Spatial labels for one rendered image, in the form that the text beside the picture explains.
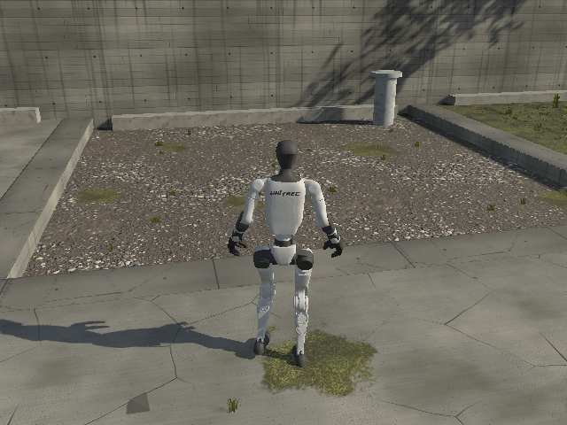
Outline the robot head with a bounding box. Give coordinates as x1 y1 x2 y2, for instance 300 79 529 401
270 140 301 182

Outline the robot left thigh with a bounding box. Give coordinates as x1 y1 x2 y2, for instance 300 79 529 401
253 246 276 299

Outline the left robot forearm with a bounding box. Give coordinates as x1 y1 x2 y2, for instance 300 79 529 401
230 211 249 242

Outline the right robot upper arm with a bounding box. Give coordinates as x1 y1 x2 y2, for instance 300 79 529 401
304 179 330 228

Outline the robot left hand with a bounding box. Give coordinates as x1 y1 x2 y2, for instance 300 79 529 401
228 232 248 256

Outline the right robot forearm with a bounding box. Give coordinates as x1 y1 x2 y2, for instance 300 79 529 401
322 214 340 243

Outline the left robot upper arm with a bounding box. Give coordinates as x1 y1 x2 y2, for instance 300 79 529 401
240 177 268 225

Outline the robot right hand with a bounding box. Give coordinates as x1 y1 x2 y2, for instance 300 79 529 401
323 237 344 258

